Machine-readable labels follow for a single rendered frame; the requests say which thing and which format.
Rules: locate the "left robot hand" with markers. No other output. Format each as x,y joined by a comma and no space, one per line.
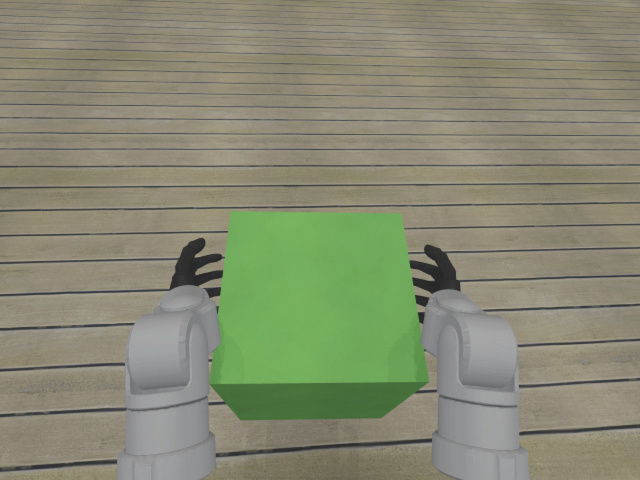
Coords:
187,265

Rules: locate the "robot right forearm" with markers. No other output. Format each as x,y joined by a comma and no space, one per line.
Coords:
478,387

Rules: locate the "carton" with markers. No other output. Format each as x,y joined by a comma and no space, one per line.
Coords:
317,316

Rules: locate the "robot left forearm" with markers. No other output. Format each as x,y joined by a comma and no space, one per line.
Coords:
166,388

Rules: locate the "right robot hand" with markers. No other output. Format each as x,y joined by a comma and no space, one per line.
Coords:
444,275

